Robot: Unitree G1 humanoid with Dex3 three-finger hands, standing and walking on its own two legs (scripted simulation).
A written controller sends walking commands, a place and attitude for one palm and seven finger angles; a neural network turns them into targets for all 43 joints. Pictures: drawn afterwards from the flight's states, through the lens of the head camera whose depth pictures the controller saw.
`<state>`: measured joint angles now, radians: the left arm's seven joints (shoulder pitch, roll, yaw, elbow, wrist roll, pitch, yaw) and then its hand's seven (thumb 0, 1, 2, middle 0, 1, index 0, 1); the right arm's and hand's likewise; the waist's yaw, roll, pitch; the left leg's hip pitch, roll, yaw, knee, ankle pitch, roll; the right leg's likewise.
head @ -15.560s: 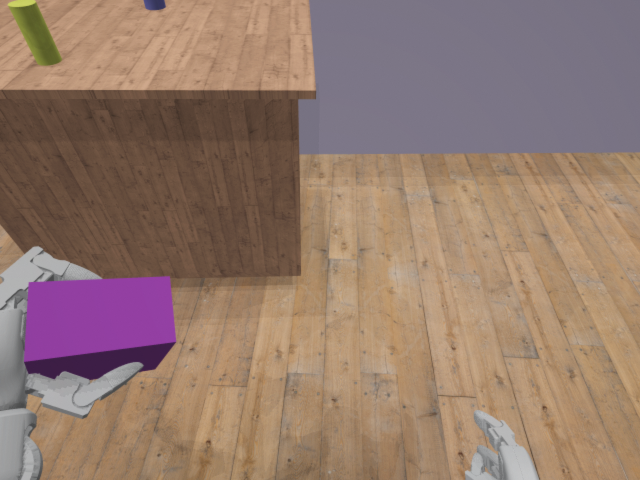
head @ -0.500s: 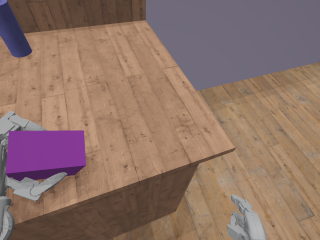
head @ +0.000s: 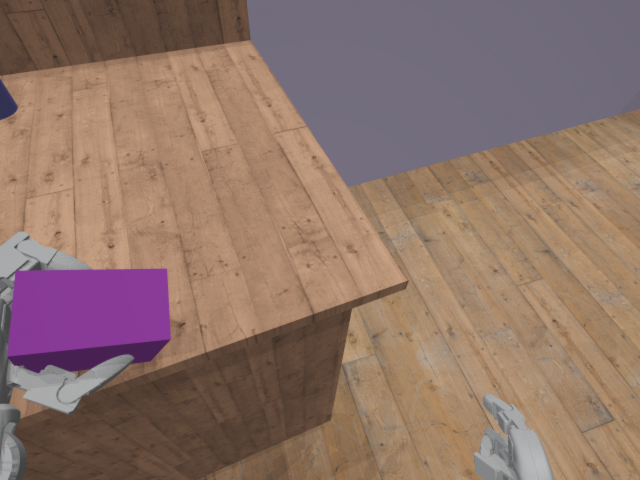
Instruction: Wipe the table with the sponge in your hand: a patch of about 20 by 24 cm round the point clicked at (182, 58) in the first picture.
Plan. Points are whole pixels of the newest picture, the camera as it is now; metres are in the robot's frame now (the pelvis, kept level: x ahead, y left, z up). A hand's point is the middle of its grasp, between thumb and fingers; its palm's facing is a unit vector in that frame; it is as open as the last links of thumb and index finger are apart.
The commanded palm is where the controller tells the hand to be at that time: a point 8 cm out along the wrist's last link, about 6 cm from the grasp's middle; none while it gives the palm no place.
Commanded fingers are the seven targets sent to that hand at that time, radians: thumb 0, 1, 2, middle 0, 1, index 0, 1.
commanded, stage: come to a stop and stand still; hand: left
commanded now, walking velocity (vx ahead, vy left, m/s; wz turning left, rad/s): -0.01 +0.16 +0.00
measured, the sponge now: (115, 322) +0.23 +0.21 +0.14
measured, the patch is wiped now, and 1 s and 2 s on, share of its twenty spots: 0.00 0.00 0.00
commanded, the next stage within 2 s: look again from close up in 1.26 s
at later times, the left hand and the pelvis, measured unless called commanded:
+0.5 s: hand out of the picture +0.24 +0.31 +0.19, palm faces +0.45 -0.79 -0.42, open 10.5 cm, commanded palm +0.16 +0.30 +0.18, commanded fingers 0.00 0.10 1.30 -1.20 -1.60 -1.20 -1.60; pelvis -0.01 +0.03 +0.01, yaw -3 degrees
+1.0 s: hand out of the picture +0.20 +0.34 +0.16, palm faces +0.38 -0.86 -0.33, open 10.5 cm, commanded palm +0.14 +0.37 +0.18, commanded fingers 0.00 0.10 1.30 -1.20 -1.60 -1.20 -1.60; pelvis -0.03 +0.09 +0.00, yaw -2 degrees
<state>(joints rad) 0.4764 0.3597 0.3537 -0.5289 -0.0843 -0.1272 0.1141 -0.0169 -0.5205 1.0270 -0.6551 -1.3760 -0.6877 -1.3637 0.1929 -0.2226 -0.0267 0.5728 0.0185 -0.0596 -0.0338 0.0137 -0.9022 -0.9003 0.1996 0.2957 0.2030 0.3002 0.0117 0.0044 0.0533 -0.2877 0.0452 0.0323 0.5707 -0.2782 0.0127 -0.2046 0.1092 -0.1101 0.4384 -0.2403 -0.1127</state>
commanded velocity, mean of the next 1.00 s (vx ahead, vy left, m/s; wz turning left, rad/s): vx -0.01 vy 0.02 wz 0.00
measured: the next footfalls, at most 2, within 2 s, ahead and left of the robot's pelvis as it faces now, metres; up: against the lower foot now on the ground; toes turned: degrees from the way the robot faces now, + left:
none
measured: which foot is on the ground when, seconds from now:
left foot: down 0.00-1.00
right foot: down 0.00-1.00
